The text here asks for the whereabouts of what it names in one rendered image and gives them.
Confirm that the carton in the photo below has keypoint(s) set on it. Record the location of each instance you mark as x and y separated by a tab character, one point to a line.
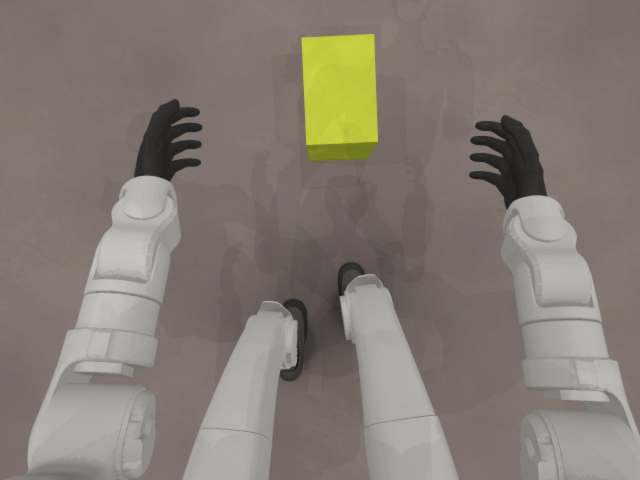
340	97

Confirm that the robot left forearm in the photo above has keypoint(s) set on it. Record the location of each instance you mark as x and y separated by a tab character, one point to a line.
114	333

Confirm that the right robot upper arm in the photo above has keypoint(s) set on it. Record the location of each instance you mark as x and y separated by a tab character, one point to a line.
577	445

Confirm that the robot left hand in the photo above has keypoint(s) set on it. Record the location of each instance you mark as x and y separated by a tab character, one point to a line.
156	151

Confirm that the robot left shin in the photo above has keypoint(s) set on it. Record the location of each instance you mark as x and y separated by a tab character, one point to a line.
276	307

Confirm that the robot right hand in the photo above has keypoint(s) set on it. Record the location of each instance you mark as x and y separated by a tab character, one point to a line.
522	173

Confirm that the left robot upper arm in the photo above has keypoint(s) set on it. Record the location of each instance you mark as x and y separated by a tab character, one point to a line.
94	432

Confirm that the robot right forearm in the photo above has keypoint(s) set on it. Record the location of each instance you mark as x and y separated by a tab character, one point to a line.
565	348

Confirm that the left robot foot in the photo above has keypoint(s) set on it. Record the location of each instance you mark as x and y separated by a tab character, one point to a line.
299	313

